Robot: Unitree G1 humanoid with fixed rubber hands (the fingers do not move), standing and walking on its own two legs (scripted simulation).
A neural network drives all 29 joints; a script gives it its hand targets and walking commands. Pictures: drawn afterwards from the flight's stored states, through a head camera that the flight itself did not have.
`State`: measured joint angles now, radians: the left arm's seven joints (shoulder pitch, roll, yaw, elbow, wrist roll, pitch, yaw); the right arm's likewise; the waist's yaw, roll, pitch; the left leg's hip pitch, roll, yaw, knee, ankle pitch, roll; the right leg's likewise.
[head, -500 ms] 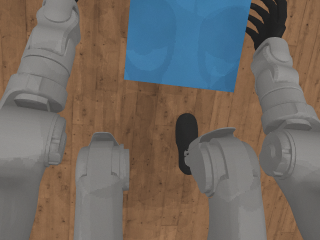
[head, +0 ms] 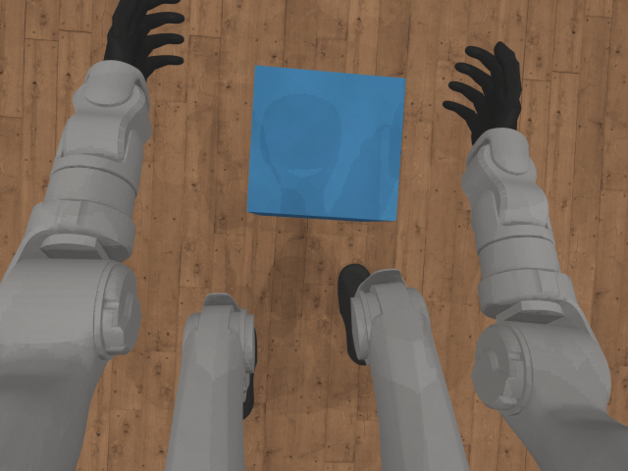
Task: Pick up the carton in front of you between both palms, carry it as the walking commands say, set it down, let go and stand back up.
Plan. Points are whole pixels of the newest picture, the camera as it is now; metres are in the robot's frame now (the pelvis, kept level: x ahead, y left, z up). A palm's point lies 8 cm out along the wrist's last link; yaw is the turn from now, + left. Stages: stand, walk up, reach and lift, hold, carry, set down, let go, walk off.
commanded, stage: set down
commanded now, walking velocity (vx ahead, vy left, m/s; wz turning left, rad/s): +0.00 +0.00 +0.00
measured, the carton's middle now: (319, 159) +0.49 -0.07 -0.37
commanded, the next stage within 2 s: let go in 0.44 s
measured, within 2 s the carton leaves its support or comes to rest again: neither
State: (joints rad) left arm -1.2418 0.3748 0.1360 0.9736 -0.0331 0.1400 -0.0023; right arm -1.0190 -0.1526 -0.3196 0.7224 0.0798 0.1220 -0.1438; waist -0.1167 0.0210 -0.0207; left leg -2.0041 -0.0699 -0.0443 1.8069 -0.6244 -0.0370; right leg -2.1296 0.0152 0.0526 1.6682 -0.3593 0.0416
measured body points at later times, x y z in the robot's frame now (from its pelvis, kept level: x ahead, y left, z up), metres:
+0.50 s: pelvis +0.03 +0.00 +0.13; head +0.32 -0.01 +0.48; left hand +0.57 +0.14 +0.03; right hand +0.47 -0.25 +0.02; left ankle +0.06 +0.13 -0.46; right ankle +0.14 -0.13 -0.46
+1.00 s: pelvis +0.09 -0.02 +0.24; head +0.26 -0.02 +0.66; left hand +0.41 +0.18 +0.14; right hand +0.34 -0.26 +0.15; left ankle +0.06 +0.13 -0.46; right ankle +0.14 -0.13 -0.46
